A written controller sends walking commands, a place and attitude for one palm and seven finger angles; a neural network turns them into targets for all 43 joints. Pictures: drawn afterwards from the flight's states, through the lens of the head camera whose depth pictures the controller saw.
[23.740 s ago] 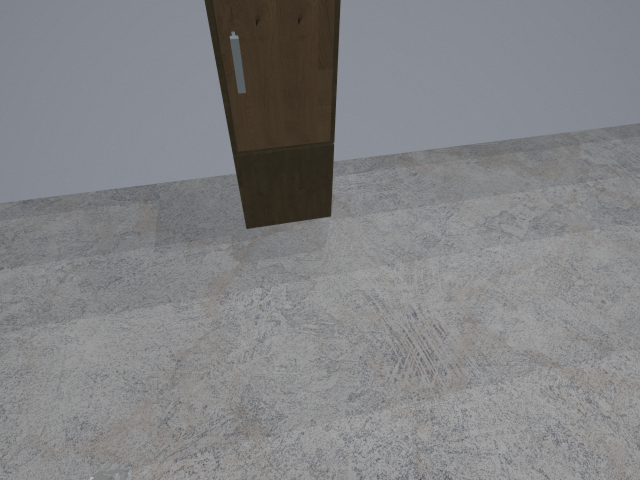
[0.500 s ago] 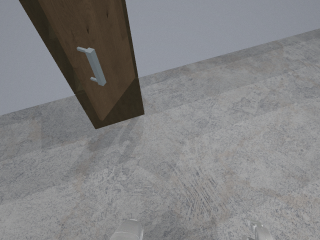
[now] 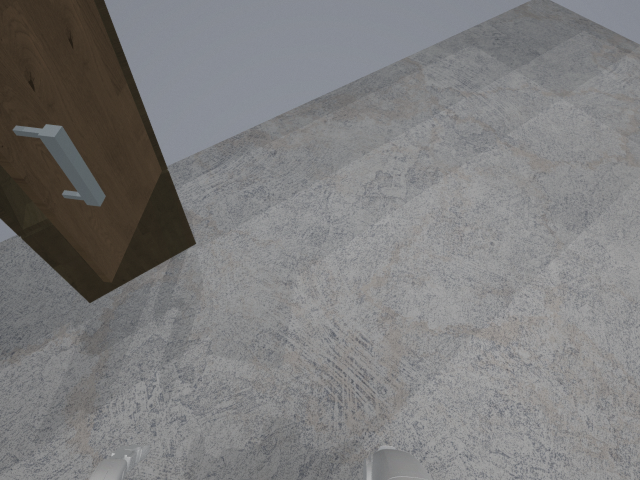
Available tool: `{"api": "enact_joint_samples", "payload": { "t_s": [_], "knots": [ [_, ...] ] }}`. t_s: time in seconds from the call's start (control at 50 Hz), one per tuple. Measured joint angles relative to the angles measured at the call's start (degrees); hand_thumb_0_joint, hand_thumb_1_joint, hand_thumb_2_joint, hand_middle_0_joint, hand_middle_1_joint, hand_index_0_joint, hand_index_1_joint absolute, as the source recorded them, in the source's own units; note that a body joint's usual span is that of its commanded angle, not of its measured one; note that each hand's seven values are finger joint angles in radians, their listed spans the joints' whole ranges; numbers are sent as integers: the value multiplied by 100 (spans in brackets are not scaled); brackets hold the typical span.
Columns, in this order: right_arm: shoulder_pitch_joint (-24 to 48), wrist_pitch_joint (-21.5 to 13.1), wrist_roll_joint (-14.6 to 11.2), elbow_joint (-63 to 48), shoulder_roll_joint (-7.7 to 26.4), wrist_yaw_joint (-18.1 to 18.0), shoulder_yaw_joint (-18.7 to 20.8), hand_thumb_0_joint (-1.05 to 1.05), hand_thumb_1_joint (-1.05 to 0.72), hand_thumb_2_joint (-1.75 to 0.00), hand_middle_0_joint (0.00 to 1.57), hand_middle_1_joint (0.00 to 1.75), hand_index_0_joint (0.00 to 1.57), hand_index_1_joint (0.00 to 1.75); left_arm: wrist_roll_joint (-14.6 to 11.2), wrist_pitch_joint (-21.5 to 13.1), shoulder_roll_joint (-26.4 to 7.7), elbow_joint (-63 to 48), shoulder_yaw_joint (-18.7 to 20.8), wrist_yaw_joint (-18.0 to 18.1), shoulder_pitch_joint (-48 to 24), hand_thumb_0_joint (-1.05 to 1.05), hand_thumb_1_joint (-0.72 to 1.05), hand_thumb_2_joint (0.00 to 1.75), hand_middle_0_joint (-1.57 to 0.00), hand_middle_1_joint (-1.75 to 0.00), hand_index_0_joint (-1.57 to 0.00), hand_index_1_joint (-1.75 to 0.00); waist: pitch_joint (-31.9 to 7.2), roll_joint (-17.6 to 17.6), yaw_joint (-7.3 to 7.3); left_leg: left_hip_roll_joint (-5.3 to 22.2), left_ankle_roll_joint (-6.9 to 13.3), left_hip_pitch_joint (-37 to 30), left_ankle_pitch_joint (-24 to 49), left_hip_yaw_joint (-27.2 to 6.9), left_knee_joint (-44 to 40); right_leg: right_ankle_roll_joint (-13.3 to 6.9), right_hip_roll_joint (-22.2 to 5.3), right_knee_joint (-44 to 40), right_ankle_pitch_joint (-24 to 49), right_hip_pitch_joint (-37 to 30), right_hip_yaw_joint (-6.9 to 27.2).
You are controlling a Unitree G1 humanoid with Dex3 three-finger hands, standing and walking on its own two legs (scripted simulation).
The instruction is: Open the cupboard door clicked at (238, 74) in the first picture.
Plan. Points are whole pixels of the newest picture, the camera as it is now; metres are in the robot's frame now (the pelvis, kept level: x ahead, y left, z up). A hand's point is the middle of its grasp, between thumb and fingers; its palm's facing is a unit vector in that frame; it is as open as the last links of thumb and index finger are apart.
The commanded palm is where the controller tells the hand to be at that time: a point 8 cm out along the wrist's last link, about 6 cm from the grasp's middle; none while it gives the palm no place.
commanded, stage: walk to a spot facing it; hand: left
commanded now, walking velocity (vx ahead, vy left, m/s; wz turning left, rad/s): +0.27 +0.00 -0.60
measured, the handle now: (62, 167) +0.53 +0.46 -0.02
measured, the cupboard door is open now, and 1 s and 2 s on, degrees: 45 45 45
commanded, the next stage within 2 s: turn to face it in 1.80 s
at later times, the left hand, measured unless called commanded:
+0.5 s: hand (218, 405) +0.22 +0.17 -0.20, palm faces -0.31 -0.94 -0.16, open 7.4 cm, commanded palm none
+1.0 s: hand (367, 255) +0.51 -0.06 -0.17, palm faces -0.55 -0.82 -0.18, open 7.4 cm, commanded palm none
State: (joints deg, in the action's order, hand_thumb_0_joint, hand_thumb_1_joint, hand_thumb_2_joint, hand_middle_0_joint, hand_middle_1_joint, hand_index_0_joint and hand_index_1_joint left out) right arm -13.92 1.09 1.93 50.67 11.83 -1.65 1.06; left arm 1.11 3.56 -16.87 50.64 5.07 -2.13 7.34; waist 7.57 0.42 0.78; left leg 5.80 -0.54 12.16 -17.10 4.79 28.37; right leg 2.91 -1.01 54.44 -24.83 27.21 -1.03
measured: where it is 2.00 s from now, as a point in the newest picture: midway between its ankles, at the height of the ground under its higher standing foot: (439, 309)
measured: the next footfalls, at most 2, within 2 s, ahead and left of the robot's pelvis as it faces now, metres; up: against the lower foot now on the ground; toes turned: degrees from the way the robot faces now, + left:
right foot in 0.12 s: +0.04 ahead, -0.15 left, +0.00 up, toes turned -9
left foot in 0.42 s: +0.22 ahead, +0.08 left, +0.00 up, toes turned -10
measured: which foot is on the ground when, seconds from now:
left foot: down 0.00-0.12, up 0.14-0.40, down 0.42-0.88, up 0.90-1.00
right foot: up 0.00-0.10, down 0.12-0.42, up 0.44-0.86, down 0.88-1.00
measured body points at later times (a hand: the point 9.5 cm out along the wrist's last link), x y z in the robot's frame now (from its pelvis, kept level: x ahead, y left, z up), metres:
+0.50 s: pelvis +0.13 +0.00 -0.02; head +0.17 +0.01 +0.43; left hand +0.24 +0.22 -0.18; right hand +0.12 -0.27 -0.14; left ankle +0.18 +0.08 -0.74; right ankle +0.00 -0.12 -0.69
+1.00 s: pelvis +0.30 -0.14 -0.02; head +0.35 -0.17 +0.43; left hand +0.54 -0.02 -0.16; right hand +0.11 -0.28 -0.17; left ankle +0.28 +0.04 -0.65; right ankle +0.29 -0.21 -0.74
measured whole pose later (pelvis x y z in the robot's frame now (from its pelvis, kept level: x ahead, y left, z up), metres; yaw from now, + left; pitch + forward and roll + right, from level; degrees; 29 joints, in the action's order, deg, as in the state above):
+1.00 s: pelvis +0.30 -0.14 -0.02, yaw -31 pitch +0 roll +0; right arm -23.3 0.0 0.9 63.3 8.3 -0.4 2.1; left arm 0.5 -3.3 -10.4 54.2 2.7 -0.7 4.1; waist 7.3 0.0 -3.9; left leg 8.3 -2.5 20.8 -24.3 4.8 69.7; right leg -4.8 1.3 35.3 -16.7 18.9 -7.2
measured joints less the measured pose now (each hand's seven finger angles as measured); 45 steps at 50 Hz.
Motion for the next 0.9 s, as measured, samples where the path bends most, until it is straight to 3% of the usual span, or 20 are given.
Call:
{"api": "enact_joint_samples", "payload": {
  "t_s": [0.08, 0.12, 0.16, 0.22, 0.28, 0.38, 0.42, 0.48, 0.54, 0.6, 0.68, 0.82, 0.86, 0.9],
  "knots": [
    [-272, 9, 7, 115, 140, 39, 63, 1, -91, -90, 21, 30, 21, 30, -1, -4, 64, 39, -78, -54, -163, 1, 91, 90, -19, -30, -20, -30, -55, -122, -179, 184, -113, -24, -260, 323, 266, -150, -8, -1174, 7, -595, -230],
    [-480, 19, -24, 156, 225, 74, 94, 1, -91, -90, 21, 30, 21, 30, 11, -95, 73, -7, -131, -79, -169, 1, 91, 90, -19, -30, -20, -30, -178, -139, -242, 263, -188, 122, -552, 442, 730, -339, 8, -2112, 289, -1097, -282],
    [-445, 129, -67, 297, 344, 104, 133, 1, -91, -90, 21, 30, 20, 30, -5, -247, 157, -11, -157, -10, -185, 1, 91, 90, -19, -30, -20, -30, -139, -224, -255, 245, -235, 509, -1362, 204, 1879, -378, 91, -1983, 726, -1037, -183],
    [-293, 209, -80, 442, 425, 153, 199, 1, -91, -90, 20, 30, 20, 30, -5, -329, 319, 15, -208, 97, -25, 0, 91, 90, -20, -30, -20, -30, -129, -254, -280, 87, -281, 1088, -1355, -90, 3037, -389, 171, -2033, 535, -1240, -26],
    [-112, 151, -73, 355, 372, 218, 240, 1, -91, -90, 20, 30, 20, 30, 18, -371, 404, 122, -236, 110, 232, 0, 91, 90, -20, -30, -20, -30, -197, -122, -248, 8, -346, 1408, -906, -86, 2889, -377, 177, -2386, 602, -1500, 231],
    [168, -75, -84, 54, 182, 286, 228, 1, -91, -90, 20, 30, 20, 30, 44, -362, 441, 365, -224, 31, 607, 1, 90, 90, -20, -30, -21, -30, -271, 89, -147, -151, -345, 1311, -339, -68, 1547, -310, 166, -2596, 502, -1805, 652],
    [181, -223, -86, -63, 147, 270, 187, 1, -91, -90, 20, 30, 20, 30, 39, -321, 450, 445, -196, 13, 750, 1, 90, 90, -20, -30, -21, -30, -336, 95, -142, -209, -324, 989, -155, -6, 800, -273, 200, -2372, 259, -1822, 781],
    [123, -467, 23, -127, 49, 171, 95, 1, -91, -90, 20, 30, 20, 30, 20, -212, 412, 573, -134, 7, 769, 1, 90, 90, -20, -30, -21, -30, -382, 113, -153, -126, 116, 925, 22, 208, 1004, -450, 272, -428, -370, -1101, 658],
    [-150, -507, 52, -23, -139, 126, 7, 0, -91, -90, 20, 30, 20, 30, 73, -217, 325, 605, -68, -44, 575, 1, 91, 90, -20, -30, -20, -30, -394, 191, -137, -75, 152, 531, -96, 427, 660, -444, 103, 1357, 247, -190, 236],
    [-460, -526, 23, 242, -289, 87, -58, 0, -91, -90, 20, 30, 20, 30, 81, -253, 321, 475, -50, -93, 329, 1, 91, 90, -20, -30, -20, -30, -368, 206, -66, -66, 117, 31, 36, 648, -3, -360, -124, 1669, 871, 433, -27],
    [-866, -525, 3, 573, -386, 83, -78, 1, -91, -90, 21, 30, 20, 30, 76, -258, 410, 347, -106, -114, 22, 1, 91, 90, -19, -30, -20, -30, -329, 102, -135, -33, 67, -528, 55, 917, -600, -318, -282, 863, 1266, 821, -236],
    [-1472, -416, 41, 1008, -401, 84, -53, 1, -91, -90, 20, 30, 20, 30, 63, -233, 544, 309, -201, -126, -626, 1, 91, 90, -19, -30, -20, -30, -138, -6, -507, 19, -213, -1274, -437, 1284, -768, -515, -248, -1142, 1330, 487, -538],
    [-1627, -371, 29, 1136, -388, 90, -54, 1, -91, -90, 20, 30, 20, 30, 56, -313, 574, 272, -230, -122, -750, 1, 91, 90, -19, -30, -20, -30, -95, -83, -567, 164, -342, -1375, -753, 1322, -448, -657, -94, -1609, 1200, 113, -664],
    [-1748, -288, -57, 1281, -437, 128, -57, 1, -91, -90, 21, 30, 20, 30, 57, -521, 555, 203, -234, -86, -763, 1, 91, 90, -19, -30, -20, -30, -110, -9, -516, 332, -315, -1015, -1049, 1165, 888, -800, -36, -1843, 1381, -243, -683]
  ]
}}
